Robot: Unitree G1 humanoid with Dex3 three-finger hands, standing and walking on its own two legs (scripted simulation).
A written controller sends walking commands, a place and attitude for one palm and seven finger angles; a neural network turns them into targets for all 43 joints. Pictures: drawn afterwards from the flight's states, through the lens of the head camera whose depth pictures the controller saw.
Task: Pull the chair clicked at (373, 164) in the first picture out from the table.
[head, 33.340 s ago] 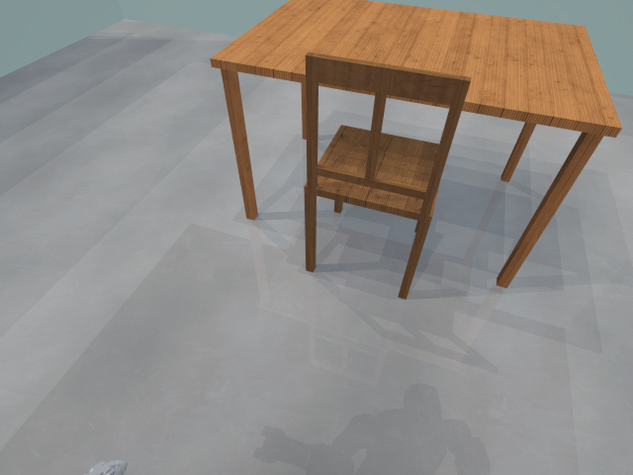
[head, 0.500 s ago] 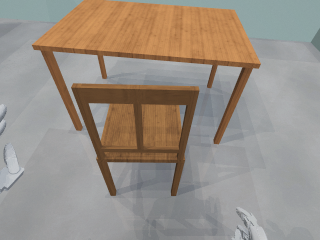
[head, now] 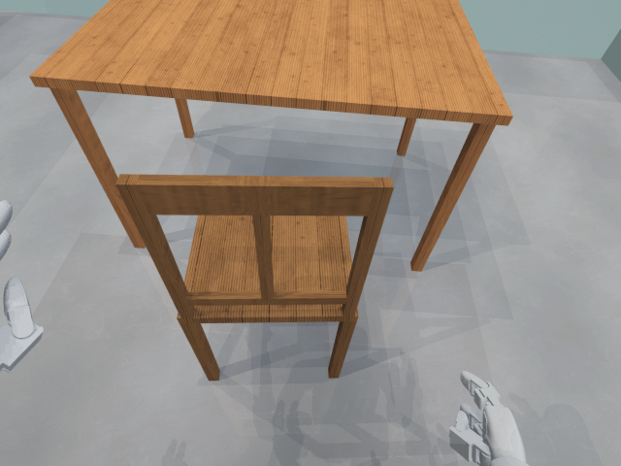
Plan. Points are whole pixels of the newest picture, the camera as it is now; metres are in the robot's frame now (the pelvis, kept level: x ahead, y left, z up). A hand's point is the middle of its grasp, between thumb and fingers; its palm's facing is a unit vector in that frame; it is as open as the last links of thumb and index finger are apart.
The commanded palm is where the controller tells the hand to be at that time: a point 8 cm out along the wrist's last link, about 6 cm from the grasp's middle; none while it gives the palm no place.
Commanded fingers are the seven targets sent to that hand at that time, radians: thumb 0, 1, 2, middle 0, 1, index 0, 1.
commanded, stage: stop stepping back and stand still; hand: left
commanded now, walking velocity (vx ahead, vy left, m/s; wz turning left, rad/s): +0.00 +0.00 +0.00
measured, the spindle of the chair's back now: (264, 259) +0.47 +0.11 -0.11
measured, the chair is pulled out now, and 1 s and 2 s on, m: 0.28 0.28 0.28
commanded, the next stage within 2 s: let the arm hang, fingers relaxed in 0.08 s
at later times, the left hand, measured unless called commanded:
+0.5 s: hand out of the picture +0.05 +0.17 -0.18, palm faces +0.07 -0.99 -0.14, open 6.9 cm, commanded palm none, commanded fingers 0.00 0.90 0.90 -0.20 -0.30 -0.20 -0.30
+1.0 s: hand out of the picture -0.02 +0.17 -0.17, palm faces +0.02 -0.98 -0.21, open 7.4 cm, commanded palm none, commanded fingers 0.00 0.90 0.90 -0.20 -0.30 -0.20 -0.30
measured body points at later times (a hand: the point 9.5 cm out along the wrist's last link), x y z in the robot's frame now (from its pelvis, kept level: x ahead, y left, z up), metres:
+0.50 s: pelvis -0.02 +0.00 -0.01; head +0.01 +0.03 +0.44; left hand +0.05 +0.22 -0.16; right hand +0.04 -0.24 -0.14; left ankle -0.05 +0.10 -0.74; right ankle +0.00 -0.16 -0.74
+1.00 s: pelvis -0.02 -0.01 +0.00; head -0.02 -0.02 +0.45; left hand -0.02 +0.22 -0.15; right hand -0.03 -0.22 -0.16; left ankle -0.05 +0.10 -0.74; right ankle +0.00 -0.16 -0.74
